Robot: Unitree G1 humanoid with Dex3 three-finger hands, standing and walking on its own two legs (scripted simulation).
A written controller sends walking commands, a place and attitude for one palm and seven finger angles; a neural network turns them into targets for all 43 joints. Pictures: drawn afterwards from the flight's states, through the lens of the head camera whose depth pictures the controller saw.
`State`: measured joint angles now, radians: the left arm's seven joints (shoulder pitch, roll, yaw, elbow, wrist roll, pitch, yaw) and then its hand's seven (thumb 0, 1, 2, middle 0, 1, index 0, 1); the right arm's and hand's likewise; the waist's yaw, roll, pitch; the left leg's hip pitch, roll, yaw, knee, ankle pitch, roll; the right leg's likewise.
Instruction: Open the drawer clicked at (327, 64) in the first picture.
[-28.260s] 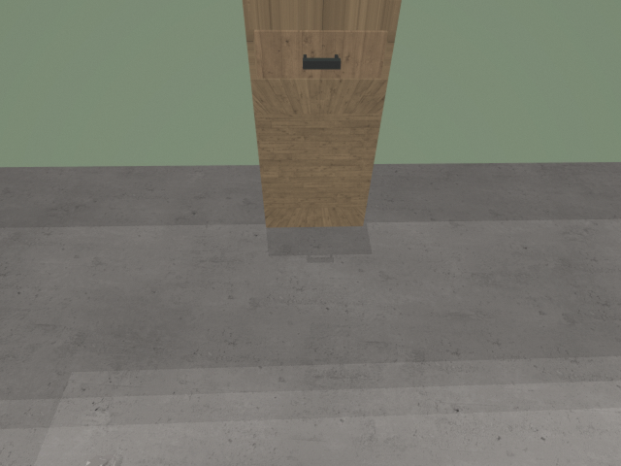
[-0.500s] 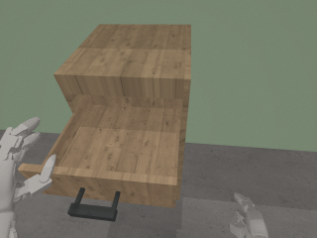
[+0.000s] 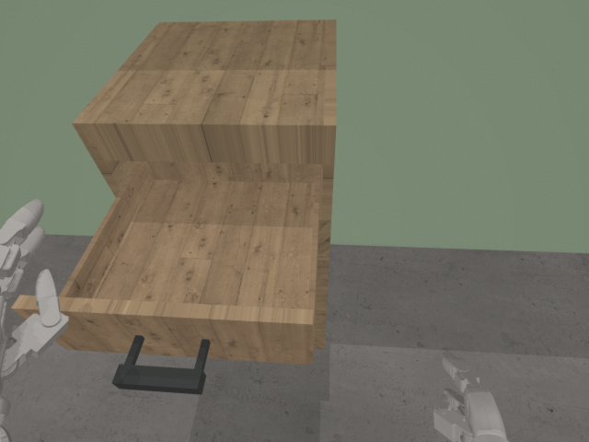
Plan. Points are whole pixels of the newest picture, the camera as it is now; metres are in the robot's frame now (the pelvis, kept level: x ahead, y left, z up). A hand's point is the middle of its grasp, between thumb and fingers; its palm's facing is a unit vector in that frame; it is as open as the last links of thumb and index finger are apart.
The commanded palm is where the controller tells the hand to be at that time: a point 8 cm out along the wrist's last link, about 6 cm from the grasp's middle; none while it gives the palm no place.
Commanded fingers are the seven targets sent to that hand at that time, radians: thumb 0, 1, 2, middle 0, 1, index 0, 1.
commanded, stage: step back with the hand held close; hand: left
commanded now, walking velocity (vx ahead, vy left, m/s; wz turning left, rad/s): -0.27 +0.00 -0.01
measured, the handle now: (165, 362) +0.22 +0.20 -0.01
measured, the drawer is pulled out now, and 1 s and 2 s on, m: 0.30 0.30 0.30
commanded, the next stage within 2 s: stop stepping back and stand still in 1.20 s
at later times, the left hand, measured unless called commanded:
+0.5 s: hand (3, 388) +0.13 +0.26 +0.17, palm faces +0.33 -0.80 -0.50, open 7.5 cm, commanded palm +0.07 +0.31 +0.18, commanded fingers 0.00 0.90 0.90 -0.20 -0.30 -0.20 -0.30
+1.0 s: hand out of the picture +0.10 +0.24 +0.18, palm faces +0.26 -0.83 -0.49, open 7.5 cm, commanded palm +0.02 +0.29 +0.18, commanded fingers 0.00 0.90 0.90 -0.20 -0.30 -0.20 -0.30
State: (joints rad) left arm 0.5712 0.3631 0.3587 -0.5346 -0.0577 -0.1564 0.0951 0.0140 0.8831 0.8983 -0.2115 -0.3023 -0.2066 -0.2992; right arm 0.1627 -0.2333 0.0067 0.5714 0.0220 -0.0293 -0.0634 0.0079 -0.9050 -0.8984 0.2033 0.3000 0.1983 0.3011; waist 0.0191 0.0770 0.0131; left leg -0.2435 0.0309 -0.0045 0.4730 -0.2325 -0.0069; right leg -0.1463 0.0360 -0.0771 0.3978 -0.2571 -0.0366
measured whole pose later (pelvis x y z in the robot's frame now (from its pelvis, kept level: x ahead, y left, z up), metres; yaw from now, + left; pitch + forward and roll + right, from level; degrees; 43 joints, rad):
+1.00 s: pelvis -0.12 +0.02 -0.01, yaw -3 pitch +4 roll -2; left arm 0.60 0.47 0.44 -0.72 -0.07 -0.24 0.12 0.01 0.88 0.90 -0.21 -0.30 -0.21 -0.30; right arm 0.15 -0.16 0.03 0.58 -0.01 -0.15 -0.03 0.01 -0.90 -0.90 0.21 0.30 0.20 0.30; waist 0.00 -0.02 0.04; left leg -0.52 0.06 0.04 0.50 -0.05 0.02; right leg -0.23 0.02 -0.03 0.59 -0.43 0.00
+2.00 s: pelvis -0.31 -0.05 -0.01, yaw +2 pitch -2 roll +2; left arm 0.57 0.36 0.37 -0.58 -0.02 -0.22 0.15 0.01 0.88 0.90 -0.21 -0.30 -0.21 -0.30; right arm 0.23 -0.21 0.00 0.65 0.00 -0.10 -0.06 0.01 -0.91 -0.90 0.20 0.30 0.20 0.30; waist -0.01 -0.02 -0.03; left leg -0.25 0.00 0.04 0.62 -0.44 0.06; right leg -0.39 -0.01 -0.10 0.60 -0.23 -0.07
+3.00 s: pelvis -0.33 -0.05 +0.00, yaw +4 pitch -1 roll -1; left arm 0.35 0.20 0.02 1.09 0.02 0.04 0.02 0.00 0.95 0.90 -0.20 -0.30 -0.20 -0.30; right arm 0.38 -0.14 0.00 1.06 -0.02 0.05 -0.03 0.00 -0.91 -0.90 0.20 0.30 0.20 0.30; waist 0.00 0.01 0.08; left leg -0.23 0.01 0.01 0.47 -0.22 0.01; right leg -0.24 0.05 -0.07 0.40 -0.14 -0.07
